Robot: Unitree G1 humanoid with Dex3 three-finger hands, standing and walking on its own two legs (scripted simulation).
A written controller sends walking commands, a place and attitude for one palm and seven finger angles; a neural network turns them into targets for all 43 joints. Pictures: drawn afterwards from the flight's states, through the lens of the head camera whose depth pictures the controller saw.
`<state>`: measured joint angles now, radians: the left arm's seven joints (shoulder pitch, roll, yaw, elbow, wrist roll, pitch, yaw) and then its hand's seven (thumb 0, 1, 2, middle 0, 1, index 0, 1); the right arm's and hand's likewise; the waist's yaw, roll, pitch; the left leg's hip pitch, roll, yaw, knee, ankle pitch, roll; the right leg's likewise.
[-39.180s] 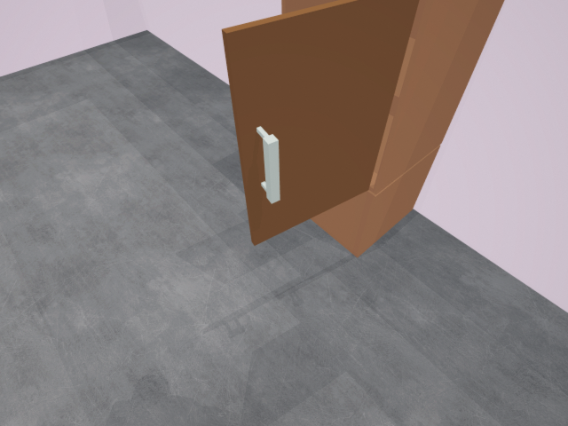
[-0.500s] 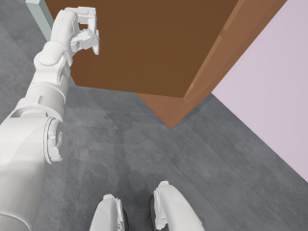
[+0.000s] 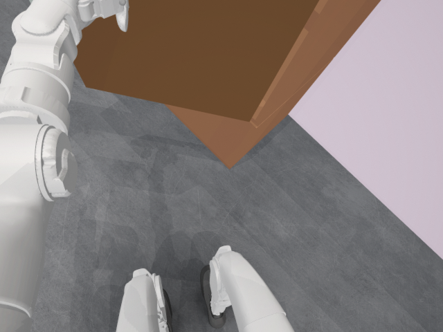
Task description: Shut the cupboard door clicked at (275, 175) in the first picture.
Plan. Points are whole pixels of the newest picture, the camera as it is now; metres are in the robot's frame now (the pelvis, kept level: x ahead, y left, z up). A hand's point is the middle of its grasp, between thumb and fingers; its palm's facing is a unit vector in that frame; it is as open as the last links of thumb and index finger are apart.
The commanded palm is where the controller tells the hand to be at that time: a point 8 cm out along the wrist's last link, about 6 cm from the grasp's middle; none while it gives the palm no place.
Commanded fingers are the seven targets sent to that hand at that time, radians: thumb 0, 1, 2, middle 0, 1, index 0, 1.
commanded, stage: pull the fist back off the door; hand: left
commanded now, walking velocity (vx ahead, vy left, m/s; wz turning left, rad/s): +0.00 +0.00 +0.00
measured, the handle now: out of the picture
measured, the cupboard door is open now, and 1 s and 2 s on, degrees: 37 33 33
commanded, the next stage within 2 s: draw the hand back to the body in 0.88 s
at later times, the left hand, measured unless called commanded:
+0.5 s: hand (135, 0) +0.60 +0.02 +0.11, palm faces +0.04 -1.00 +0.01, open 3.1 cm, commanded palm +0.56 +0.06 +0.10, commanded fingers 0.00 0.90 0.90 -1.30 -1.50 -1.30 -1.50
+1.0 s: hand (153, 48) +0.52 +0.01 +0.10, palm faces -0.01 -1.00 -0.08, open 3.1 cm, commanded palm +0.50 +0.07 +0.11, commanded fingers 0.00 0.90 0.90 -1.30 -1.50 -1.30 -1.50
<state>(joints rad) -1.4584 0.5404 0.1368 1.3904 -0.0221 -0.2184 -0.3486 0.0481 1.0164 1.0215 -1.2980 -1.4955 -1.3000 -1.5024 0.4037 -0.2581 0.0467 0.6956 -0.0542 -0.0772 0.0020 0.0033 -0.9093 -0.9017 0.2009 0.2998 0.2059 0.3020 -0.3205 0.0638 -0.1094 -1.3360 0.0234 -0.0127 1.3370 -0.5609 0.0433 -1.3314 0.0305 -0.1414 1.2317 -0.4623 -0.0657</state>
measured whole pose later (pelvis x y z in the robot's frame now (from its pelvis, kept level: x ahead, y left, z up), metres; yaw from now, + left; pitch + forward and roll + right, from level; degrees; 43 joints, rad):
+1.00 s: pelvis +0.02 -0.01 +0.04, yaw +2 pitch +24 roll +0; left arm -0.99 0.10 0.12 1.22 0.05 -0.50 0.27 0.02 0.89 0.90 -1.30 -1.50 -1.30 -1.50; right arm 0.31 -0.24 -0.02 0.64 -0.08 0.03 0.09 0.00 -0.91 -0.90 0.20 0.30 0.20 0.30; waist -0.18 0.06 -0.14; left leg -1.03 -0.01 0.03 1.13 -0.53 0.03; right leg -1.06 0.01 -0.09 1.11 -0.47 -0.06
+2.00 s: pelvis +0.05 +0.02 +0.14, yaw +3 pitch -3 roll -1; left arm 0.29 0.28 0.12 -0.21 -0.07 -0.05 0.07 0.02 0.89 0.90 -0.71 -0.85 -0.71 -0.86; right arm 0.17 -0.21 0.07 0.55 0.02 0.02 -0.07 0.01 -0.91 -0.90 0.20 0.30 0.21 0.30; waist 0.05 0.09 0.00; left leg -0.09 -0.05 0.02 0.42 -0.28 0.06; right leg -0.12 0.00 -0.07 0.41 -0.24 -0.02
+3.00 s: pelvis +0.03 +0.02 +0.13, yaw +3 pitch +1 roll -1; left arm 0.57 0.40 0.37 -0.46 -0.07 -0.15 0.13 0.02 0.88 0.90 -0.21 -0.30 -0.21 -0.30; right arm 0.19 -0.26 -0.02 0.58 0.02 0.01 -0.09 0.01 -0.91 -0.90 0.20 0.30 0.20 0.30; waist 0.00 0.06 0.00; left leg -0.26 -0.06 0.02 0.55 -0.31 0.07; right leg -0.29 -0.01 -0.07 0.52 -0.25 -0.01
